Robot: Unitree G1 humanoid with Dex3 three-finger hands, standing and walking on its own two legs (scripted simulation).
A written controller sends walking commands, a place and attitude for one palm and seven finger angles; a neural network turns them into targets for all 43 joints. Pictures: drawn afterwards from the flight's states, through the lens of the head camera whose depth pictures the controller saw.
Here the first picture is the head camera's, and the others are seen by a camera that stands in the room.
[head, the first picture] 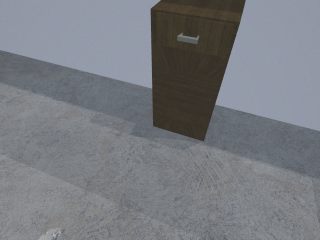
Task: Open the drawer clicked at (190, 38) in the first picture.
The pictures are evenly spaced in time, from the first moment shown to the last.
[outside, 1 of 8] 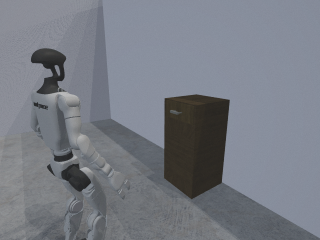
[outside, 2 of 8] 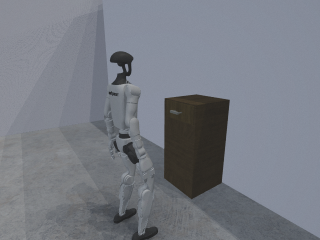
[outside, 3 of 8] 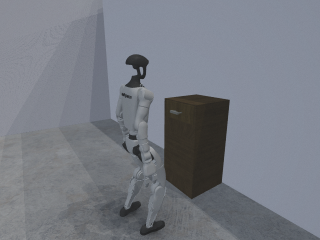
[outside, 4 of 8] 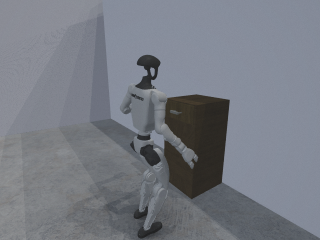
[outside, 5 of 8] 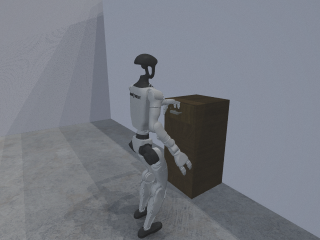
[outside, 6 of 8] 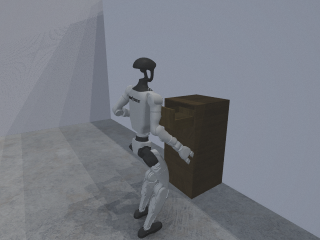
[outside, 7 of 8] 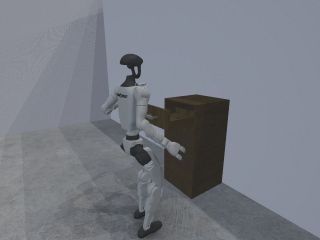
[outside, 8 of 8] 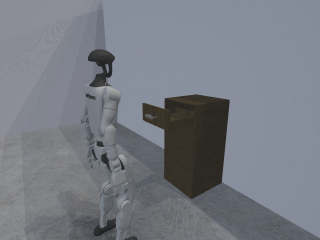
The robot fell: no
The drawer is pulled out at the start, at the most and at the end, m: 0.00 0.27 0.27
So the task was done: yes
